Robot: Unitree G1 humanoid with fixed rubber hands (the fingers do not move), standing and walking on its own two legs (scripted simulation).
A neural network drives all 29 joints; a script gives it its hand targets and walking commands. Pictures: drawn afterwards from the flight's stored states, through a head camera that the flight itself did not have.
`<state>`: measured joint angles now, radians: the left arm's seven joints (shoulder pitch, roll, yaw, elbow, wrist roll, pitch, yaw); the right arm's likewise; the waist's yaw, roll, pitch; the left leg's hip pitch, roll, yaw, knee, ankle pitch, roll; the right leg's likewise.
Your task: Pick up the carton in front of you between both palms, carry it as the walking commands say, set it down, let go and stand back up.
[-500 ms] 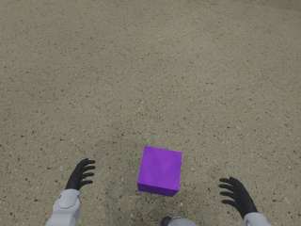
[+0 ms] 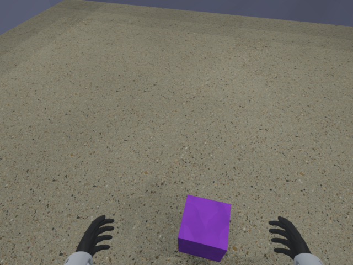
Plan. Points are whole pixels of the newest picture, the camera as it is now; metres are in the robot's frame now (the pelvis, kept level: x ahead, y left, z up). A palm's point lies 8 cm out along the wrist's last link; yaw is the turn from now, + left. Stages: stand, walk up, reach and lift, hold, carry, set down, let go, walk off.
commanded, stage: let go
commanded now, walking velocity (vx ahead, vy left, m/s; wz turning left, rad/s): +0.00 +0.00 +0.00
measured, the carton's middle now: (203, 228) +0.39 -0.09 -0.65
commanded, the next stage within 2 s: stand in 0.10 s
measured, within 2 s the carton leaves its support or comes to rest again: neither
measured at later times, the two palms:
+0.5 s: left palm out of the picture +0.10 +0.26 -0.08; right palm out of the picture +0.12 -0.30 -0.11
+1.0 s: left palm out of the picture +0.09 +0.25 -0.09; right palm out of the picture +0.09 -0.32 -0.11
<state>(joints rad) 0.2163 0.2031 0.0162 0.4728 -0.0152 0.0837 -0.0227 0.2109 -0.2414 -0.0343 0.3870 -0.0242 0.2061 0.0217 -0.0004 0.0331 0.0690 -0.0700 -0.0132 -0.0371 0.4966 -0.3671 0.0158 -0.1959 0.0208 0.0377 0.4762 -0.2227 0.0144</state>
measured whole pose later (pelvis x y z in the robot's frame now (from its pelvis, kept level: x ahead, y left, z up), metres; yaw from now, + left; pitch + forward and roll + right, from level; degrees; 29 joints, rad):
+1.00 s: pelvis -0.01 -0.04 +0.00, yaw +2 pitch -3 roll +0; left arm 0.18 0.28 0.07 0.86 0.02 -0.01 0.02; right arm 0.26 -0.34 -0.04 0.82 -0.02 -0.01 -0.04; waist 0.01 0.05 0.04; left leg -0.09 0.01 -0.08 0.46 -0.33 -0.04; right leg -0.23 0.04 -0.01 0.50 -0.23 -0.04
